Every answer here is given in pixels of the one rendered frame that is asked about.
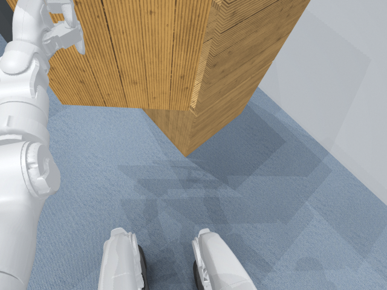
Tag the left robot forearm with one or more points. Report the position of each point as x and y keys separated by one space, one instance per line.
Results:
x=24 y=102

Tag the cupboard door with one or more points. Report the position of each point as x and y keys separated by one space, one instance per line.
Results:
x=138 y=54

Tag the right robot shin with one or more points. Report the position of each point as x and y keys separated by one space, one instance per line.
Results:
x=203 y=272

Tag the robot left upper arm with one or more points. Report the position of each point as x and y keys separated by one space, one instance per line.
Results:
x=28 y=175

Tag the robot left thigh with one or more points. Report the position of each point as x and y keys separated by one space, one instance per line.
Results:
x=120 y=255

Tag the handle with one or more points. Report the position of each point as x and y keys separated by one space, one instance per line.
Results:
x=6 y=21

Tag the left robot hand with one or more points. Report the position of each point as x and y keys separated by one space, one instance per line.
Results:
x=32 y=23

